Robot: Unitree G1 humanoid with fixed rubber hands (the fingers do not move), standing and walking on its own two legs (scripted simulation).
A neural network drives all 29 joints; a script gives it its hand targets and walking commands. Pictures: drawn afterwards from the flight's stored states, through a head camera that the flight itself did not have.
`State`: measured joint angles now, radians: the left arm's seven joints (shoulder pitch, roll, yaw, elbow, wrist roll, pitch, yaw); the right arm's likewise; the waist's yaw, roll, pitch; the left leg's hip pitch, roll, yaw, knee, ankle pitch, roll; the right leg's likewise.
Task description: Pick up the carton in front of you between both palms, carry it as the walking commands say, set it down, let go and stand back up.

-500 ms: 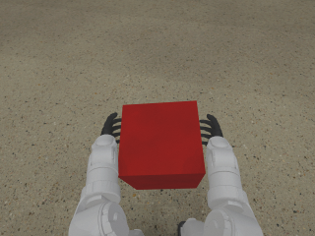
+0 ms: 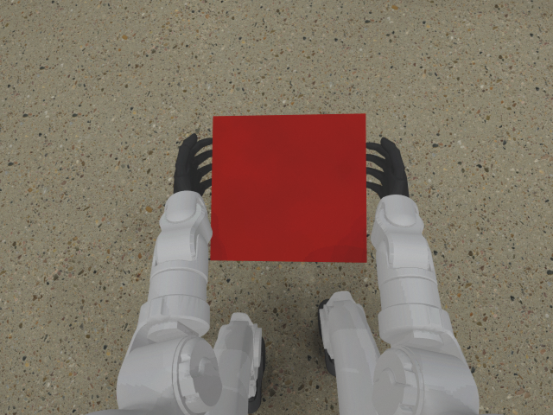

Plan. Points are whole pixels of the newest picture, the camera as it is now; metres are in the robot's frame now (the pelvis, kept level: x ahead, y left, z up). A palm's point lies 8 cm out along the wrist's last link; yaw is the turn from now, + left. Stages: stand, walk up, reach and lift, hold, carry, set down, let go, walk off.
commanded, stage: set down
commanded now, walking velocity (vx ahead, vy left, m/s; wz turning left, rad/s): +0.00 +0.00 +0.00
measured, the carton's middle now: (290, 196) +0.44 -0.03 -0.16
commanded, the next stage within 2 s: none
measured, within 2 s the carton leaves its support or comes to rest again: rests again in 1.56 s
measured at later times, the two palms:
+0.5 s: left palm (235, 206) +0.45 +0.08 -0.22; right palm (387, 204) +0.42 -0.21 -0.23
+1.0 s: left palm (257, 211) +0.47 +0.05 -0.37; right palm (383, 212) +0.44 -0.25 -0.38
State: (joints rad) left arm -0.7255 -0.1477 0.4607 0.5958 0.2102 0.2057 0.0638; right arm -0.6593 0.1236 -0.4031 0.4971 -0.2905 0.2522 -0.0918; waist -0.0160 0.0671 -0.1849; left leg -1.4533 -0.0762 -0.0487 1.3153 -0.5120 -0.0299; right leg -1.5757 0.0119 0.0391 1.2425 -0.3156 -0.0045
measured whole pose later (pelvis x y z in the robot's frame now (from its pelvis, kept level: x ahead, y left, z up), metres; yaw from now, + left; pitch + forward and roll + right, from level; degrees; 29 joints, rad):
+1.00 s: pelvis -0.04 +0.00 -0.22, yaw +6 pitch +44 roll +6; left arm -1.22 -0.01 0.34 0.82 0.05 0.16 0.23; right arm -1.20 -0.25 -0.33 0.85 -0.11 0.23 -0.03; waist -0.12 0.12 0.10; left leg -2.21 -0.15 0.00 2.06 -0.63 -0.07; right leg -2.36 -0.01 0.07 1.97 -0.38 0.00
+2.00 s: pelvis -0.04 +0.01 -0.24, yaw +5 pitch +41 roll +2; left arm -1.38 0.03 0.36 1.01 0.15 0.06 0.12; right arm -1.33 -0.39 -0.36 1.12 -0.05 0.10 0.08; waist -0.13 0.09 0.23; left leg -2.25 -0.20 -0.03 2.17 -0.65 -0.07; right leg -2.37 -0.06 0.05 2.07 -0.42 0.00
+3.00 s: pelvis -0.03 +0.00 -0.14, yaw +4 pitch +44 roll +6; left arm -1.09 0.10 0.20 0.78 0.00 0.16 0.17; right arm -1.05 -0.40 -0.32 0.88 0.05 0.11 0.08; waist -0.11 0.05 0.00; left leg -1.95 -0.12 -0.01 1.81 -0.63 -0.06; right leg -2.11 0.01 0.07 1.74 -0.40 0.00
